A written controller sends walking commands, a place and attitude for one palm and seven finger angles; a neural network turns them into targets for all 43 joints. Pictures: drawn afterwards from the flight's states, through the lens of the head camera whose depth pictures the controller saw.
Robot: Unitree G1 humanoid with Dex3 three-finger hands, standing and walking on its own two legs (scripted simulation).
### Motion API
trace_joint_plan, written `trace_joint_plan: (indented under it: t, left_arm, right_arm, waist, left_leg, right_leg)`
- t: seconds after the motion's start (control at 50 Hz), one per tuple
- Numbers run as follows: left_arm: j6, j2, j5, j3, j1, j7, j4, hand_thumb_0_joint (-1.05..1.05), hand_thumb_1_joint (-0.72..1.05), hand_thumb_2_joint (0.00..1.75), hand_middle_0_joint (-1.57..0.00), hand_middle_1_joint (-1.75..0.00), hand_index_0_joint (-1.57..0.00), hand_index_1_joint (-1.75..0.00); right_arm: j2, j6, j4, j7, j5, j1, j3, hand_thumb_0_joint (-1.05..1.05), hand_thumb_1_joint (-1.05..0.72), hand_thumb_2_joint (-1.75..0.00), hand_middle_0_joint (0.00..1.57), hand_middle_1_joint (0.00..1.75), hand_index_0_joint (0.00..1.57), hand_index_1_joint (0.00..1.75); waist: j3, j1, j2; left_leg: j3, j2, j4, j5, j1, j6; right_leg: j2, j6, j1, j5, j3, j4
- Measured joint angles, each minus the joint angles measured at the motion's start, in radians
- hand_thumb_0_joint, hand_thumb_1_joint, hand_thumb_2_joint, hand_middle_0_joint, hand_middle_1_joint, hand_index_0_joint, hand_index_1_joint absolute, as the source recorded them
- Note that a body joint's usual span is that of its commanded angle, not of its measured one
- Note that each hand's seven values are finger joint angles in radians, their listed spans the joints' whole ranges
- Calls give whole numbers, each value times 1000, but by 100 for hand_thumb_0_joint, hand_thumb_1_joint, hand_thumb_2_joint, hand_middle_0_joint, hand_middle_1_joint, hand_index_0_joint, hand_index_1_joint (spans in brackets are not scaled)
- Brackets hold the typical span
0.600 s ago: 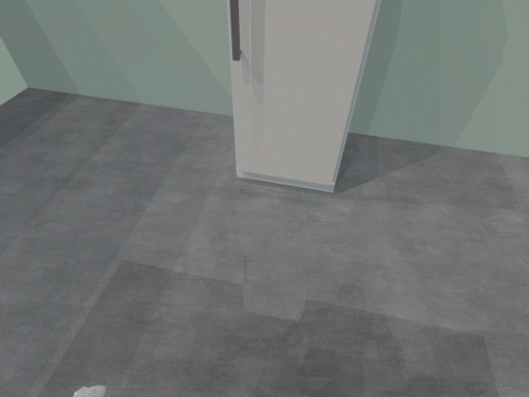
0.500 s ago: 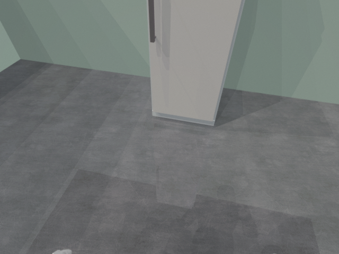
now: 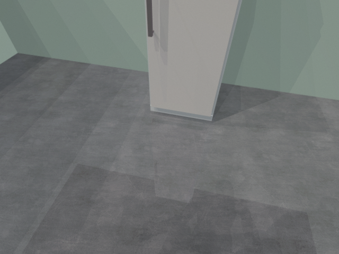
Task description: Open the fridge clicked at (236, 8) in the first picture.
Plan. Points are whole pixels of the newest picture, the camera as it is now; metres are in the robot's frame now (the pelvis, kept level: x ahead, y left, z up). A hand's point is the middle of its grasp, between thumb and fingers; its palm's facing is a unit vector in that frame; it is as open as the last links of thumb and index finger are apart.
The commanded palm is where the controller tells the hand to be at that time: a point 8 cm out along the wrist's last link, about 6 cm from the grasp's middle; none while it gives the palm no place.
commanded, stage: stand and wait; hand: left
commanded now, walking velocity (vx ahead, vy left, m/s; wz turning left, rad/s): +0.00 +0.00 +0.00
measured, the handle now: out of the picture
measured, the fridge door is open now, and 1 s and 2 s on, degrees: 0 0 0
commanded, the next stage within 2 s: look at it before walking up in 0.22 s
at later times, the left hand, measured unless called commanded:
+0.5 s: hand out of the picture +0.08 +0.24 -0.16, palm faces -0.03 -0.94 -0.33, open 7.3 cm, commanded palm none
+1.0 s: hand out of the picture +0.08 +0.24 -0.15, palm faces -0.02 -0.94 -0.34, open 7.3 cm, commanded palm none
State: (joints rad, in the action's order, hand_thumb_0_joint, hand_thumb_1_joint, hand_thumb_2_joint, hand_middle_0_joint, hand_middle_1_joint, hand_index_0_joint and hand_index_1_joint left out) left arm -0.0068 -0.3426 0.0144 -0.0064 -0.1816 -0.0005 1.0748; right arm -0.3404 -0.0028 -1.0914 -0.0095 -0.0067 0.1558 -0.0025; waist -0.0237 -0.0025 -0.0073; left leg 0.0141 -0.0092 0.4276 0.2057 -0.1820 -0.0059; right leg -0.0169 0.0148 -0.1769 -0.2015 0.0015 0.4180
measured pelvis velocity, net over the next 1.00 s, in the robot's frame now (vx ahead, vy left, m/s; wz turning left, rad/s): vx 0.02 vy -0.01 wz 0.00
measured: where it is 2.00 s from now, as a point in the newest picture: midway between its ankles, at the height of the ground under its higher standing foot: (157, 238)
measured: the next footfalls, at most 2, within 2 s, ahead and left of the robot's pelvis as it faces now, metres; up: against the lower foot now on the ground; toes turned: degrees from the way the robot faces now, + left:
right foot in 1.80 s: +0.47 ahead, -0.02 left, +0.00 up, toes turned +4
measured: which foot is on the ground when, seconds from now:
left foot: down 0.00-1.00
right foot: down 0.00-1.00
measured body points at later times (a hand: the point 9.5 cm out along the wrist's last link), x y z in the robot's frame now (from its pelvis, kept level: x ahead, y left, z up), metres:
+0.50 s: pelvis +0.01 +0.00 +0.00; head +0.00 +0.00 +0.45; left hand +0.08 +0.29 -0.13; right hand +0.08 -0.30 -0.13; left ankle +0.02 +0.12 -0.74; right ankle +0.02 -0.13 -0.74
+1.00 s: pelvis +0.02 -0.01 +0.00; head +0.01 -0.01 +0.45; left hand +0.08 +0.29 -0.13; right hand +0.09 -0.30 -0.13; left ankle +0.02 +0.12 -0.74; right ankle +0.02 -0.13 -0.74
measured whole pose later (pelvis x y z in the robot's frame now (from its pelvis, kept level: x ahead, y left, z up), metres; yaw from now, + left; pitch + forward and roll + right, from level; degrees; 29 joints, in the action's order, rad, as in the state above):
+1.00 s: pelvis +0.02 -0.01 +0.00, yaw +0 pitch -2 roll +0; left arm 0.00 -0.34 0.01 -0.01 -0.16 -0.01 1.09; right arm -0.34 -0.01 -1.11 0.00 -0.01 0.12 -0.01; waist -0.02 0.00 0.00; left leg 0.01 0.00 0.37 0.20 -0.14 0.00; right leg -0.01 0.01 -0.14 -0.20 0.00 0.37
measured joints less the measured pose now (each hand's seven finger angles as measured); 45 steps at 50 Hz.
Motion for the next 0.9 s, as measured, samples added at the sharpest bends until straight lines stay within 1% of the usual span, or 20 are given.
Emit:
trace_joint_plan:
  t: [0.32,0.9]
  left_arm:
    - [5,1,1,-1,26,0,5,0,91,90,-21,-30,-21,-30]
    - [6,0,1,0,28,-1,13,0,91,90,-21,-30,-21,-30]
  right_arm:
    - [8,-5,-17,-2,1,-14,-3,1,-90,-90,20,30,20,30]
    - [2,-9,-16,2,3,-39,-6,1,-90,-90,20,30,20,30]
  waist:
    - [5,-3,0]
    - [-2,5,4]
  left_leg:
    - [-3,2,-21,-9,7,2]
    - [-3,5,-59,-10,43,6]
  right_leg:
    - [2,-1,5,9,-3,-19]
    - [5,-5,36,6,-3,-47]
